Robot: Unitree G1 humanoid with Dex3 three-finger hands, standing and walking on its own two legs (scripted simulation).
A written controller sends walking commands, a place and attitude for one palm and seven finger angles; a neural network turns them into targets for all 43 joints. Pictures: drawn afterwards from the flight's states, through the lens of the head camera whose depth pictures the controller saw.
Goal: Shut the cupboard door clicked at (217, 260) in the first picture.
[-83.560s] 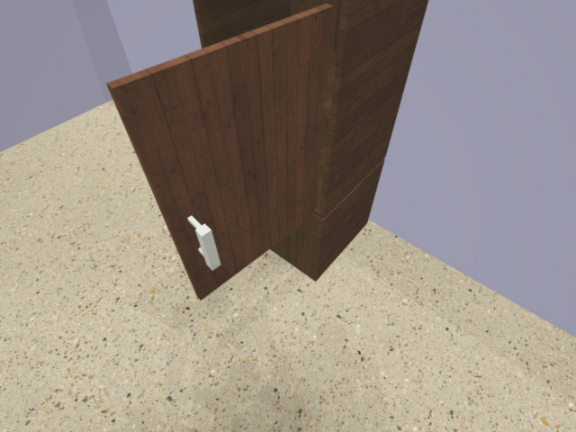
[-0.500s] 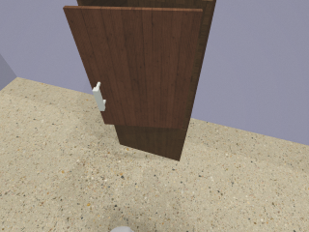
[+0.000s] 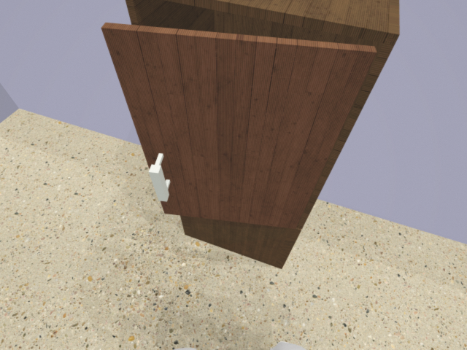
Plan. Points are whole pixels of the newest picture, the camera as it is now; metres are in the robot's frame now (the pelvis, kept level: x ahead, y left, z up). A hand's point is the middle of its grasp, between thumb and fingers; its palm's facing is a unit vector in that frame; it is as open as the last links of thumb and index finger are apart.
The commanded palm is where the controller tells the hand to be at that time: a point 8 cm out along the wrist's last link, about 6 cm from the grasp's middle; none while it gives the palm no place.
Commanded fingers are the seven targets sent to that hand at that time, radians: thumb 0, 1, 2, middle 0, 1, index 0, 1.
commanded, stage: come to a stop and stand still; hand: left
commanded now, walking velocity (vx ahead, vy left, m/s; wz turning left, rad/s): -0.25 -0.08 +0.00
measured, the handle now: (161, 177) +0.49 +0.22 -0.10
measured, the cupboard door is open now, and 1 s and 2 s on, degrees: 13 13 13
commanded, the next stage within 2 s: look again from close up in 1.02 s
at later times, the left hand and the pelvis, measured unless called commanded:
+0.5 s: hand out of the picture +0.07 +0.14 -0.15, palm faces +0.05 -0.97 -0.25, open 7.3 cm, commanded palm none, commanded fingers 0.00 0.90 0.90 -0.20 -0.30 -0.20 -0.30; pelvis +0.00 -0.04 +0.01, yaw +0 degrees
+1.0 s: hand out of the picture -0.06 +0.17 -0.17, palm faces +0.04 -0.98 -0.20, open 7.4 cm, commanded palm none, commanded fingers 0.00 0.90 0.90 -0.20 -0.30 -0.20 -0.30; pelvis -0.03 -0.01 +0.01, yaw -2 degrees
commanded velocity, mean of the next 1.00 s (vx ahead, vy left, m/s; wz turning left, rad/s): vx -0.05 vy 0.04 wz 0.00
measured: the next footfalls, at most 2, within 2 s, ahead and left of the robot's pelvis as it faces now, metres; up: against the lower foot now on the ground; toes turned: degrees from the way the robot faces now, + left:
right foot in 0.16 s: +0.07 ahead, -0.13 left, +0.00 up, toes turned -4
left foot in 0.62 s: -0.02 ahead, +0.11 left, +0.00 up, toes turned +1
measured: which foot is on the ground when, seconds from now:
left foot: down 0.00-0.18, up 0.20-0.60, down 0.62-1.00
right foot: up 0.00-0.14, down 0.16-1.00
